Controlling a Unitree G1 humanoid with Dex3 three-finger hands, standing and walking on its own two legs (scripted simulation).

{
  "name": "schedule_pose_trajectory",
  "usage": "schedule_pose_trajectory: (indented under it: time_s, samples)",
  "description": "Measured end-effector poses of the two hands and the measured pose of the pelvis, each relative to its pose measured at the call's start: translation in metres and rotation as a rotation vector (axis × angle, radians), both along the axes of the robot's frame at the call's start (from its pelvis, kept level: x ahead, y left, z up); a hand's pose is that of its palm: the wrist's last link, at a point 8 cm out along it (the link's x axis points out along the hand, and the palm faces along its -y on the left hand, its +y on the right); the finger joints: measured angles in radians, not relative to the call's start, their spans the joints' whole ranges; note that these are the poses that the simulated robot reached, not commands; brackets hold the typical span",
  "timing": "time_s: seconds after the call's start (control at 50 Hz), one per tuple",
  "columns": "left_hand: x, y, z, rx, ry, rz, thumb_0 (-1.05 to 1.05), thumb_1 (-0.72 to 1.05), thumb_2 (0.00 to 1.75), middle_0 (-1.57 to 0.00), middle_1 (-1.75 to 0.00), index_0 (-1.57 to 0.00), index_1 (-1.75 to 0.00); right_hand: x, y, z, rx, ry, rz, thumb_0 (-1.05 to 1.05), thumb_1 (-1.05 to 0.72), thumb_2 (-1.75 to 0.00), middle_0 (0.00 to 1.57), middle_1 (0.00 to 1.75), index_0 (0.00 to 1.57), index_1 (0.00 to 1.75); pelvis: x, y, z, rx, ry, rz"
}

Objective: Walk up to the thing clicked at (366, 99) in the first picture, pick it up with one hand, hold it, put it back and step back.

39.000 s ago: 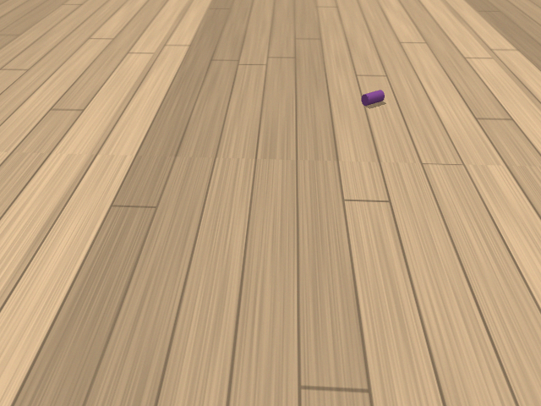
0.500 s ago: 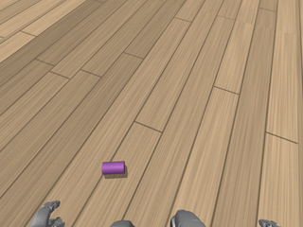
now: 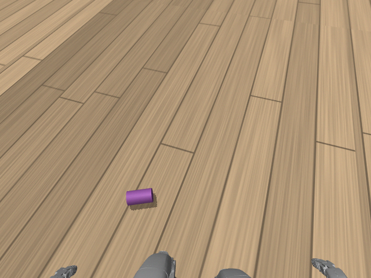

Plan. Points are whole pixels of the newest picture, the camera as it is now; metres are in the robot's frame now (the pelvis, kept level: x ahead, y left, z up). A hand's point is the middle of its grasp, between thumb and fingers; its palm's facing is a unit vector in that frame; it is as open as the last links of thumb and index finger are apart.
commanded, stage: step back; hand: left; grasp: from above
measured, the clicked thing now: (140, 196) +0.56 +0.29 -0.72
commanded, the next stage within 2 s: none
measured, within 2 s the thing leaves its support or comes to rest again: neither
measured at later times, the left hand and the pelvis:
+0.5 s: hand out of the picture -0.05 +0.27 -0.14, palm faces +0.07 -0.93 -0.36, open 7.4 cm; pelvis -0.14 -0.01 +0.01, yaw +3 degrees
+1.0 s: hand out of the picture -0.22 +0.23 -0.14, palm faces +0.09 -0.90 -0.42, open 7.4 cm; pelvis -0.32 -0.05 -0.01, yaw +7 degrees
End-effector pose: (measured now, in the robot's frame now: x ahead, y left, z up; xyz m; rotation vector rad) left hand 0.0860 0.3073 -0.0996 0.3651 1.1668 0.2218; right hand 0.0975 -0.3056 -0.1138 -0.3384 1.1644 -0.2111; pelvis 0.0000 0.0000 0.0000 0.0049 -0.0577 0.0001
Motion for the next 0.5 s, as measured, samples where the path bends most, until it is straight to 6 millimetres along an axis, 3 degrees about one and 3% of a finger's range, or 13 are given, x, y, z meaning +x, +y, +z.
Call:
schedule_pose_trajectory:
  time_s: [0.14,0.26,0.38,0.5]
  samples:
    - [-0.027,-0.005,0.017,0.014,-0.062,0.023,0.01,0.9,0.9,-0.21,-0.3,-0.21,-0.3,-0.041,-0.009,0.006,-0.018,0.043,0.04,0.01,-0.91,-0.9,0.2,0.3,0.2,0.3,-0.034,-0.003,0.009,0.015,0.026,0.034]
    - [-0.05,0.004,0.004,-0.006,-0.138,0.03,0.01,0.9,0.9,-0.21,-0.3,-0.21,-0.3,-0.077,-0.005,0.005,-0.058,0.077,0.093,0.01,-0.91,-0.9,0.2,0.3,0.2,0.3,-0.073,0.003,-0.002,-0.002,0.023,0.091]
    - [-0.097,0.009,-0.006,-0.036,-0.081,0.061,0.01,0.9,0.9,-0.2,-0.3,-0.2,-0.3,-0.114,0.008,0.021,-0.055,0.053,0.106,0.01,-0.9,-0.9,0.2,0.3,0.2,0.3,-0.109,0.005,0.004,-0.014,0.004,0.087]
    - [-0.151,0.006,-0.006,-0.029,-0.038,0.079,0.01,0.9,0.9,-0.2,-0.3,-0.2,-0.3,-0.132,0.002,0.031,-0.066,-0.006,0.11,0.01,-0.9,-0.9,0.2,0.3,0.21,0.3,-0.144,-0.005,0.009,-0.026,0.014,0.058]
